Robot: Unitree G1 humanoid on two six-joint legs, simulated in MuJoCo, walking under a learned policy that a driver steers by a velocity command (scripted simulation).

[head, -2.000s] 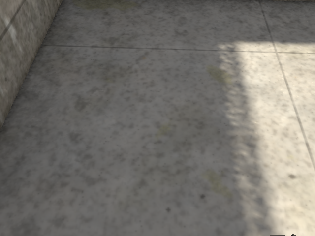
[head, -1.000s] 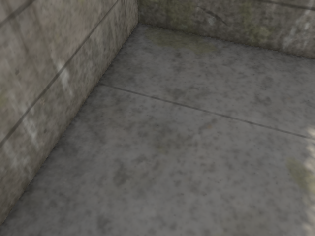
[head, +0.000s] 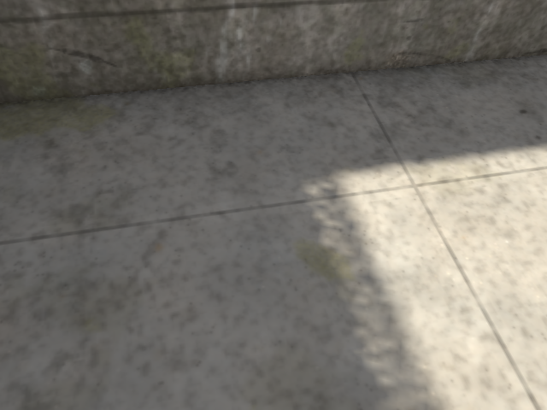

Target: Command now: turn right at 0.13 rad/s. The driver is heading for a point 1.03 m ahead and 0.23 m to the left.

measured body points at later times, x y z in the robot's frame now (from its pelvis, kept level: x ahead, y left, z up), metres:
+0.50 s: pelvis -0.01 -0.01 +0.00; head -0.01 -0.01 +0.45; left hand +0.05 +0.24 -0.14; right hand +0.05 -0.27 -0.14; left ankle +0.00 +0.10 -0.74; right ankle -0.03 -0.12 -0.74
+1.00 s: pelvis +0.04 +0.02 -0.01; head +0.04 +0.03 +0.44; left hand +0.01 +0.27 -0.17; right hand +0.06 -0.24 -0.15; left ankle +0.02 +0.09 -0.74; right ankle -0.03 -0.11 -0.72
